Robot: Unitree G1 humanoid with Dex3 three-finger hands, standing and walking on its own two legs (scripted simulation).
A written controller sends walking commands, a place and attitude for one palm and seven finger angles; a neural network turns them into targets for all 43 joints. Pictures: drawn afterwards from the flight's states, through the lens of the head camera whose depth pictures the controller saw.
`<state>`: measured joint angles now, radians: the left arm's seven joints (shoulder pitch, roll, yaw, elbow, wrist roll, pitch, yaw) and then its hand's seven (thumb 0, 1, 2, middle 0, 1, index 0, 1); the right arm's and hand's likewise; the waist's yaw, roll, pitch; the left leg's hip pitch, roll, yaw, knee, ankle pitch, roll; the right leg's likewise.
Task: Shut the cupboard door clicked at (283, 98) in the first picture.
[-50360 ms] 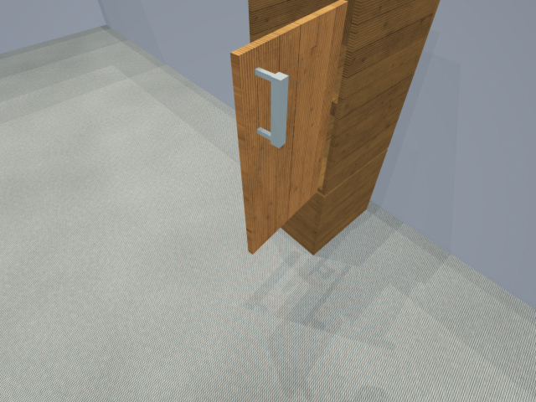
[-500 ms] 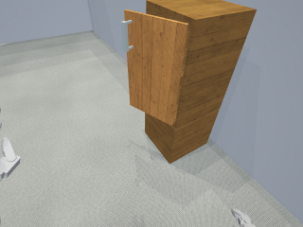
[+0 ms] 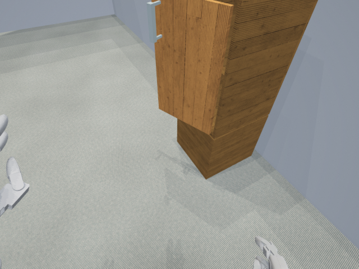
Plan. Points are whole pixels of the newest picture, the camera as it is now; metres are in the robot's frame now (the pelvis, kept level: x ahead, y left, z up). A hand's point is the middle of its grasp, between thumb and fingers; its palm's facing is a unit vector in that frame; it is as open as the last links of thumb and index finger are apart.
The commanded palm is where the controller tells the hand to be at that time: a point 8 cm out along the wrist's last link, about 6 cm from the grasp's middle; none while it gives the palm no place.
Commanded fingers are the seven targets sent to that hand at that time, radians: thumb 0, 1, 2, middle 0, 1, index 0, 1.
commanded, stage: stop stepping back and stand still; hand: left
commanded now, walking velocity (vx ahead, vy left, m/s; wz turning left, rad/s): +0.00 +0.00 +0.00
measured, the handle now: (155, 22) +0.95 +0.12 +0.15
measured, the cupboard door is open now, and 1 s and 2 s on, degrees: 23 23 23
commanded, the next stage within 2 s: let the arm hang, fingers relaxed in 1.04 s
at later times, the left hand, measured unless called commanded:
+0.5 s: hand (35, 166) +0.25 +0.25 +0.17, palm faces +0.33 -0.82 -0.46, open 7.4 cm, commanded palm +0.18 +0.31 +0.19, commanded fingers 0.00 0.90 0.90 -0.20 -0.30 -0.20 -0.30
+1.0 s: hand out of the picture +0.21 +0.29 +0.18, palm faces +0.42 -0.79 -0.44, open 7.4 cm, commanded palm +0.14 +0.33 +0.19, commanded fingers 0.00 0.90 0.90 -0.20 -0.30 -0.20 -0.30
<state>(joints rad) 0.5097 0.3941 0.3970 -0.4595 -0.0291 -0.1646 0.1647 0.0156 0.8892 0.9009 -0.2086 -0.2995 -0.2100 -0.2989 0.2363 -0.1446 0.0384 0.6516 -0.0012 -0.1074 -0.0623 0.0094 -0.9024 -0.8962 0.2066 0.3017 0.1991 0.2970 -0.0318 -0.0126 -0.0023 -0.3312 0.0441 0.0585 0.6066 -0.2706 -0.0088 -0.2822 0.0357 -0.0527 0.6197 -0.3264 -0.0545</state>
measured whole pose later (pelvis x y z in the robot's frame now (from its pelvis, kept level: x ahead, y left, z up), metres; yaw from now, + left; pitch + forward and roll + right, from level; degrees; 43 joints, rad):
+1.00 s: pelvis +0.00 +0.03 +0.01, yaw -1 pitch +0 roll -1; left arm 0.53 0.41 0.39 -0.47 -0.03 -0.18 0.17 0.01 0.88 0.90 -0.22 -0.30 -0.22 -0.30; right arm 0.25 -0.18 0.02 0.62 0.01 -0.07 -0.08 0.01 -0.90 -0.90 0.21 0.30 0.20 0.30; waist -0.02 0.00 -0.02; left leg -0.27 0.01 0.06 0.47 -0.21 0.03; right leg -0.21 0.03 -0.04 0.42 -0.22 -0.02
